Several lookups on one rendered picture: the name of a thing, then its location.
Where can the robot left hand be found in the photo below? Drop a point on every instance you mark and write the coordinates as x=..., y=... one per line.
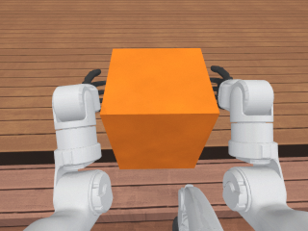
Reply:
x=90, y=77

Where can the robot right forearm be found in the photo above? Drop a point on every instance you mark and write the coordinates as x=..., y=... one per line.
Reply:
x=250, y=103

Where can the robot right hand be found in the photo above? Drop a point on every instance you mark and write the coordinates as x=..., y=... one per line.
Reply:
x=225, y=76

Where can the right robot thigh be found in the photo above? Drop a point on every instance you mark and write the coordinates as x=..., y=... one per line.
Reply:
x=200, y=213

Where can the carton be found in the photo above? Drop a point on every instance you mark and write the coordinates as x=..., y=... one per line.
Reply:
x=158, y=107

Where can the right robot shin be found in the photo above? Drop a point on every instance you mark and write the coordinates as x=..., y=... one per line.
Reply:
x=182, y=218

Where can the left robot upper arm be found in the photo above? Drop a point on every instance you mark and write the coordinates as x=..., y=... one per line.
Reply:
x=80, y=197

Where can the robot left forearm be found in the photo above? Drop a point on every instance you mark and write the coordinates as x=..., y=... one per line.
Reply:
x=74, y=108

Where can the right robot upper arm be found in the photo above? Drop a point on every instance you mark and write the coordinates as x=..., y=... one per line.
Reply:
x=258, y=194

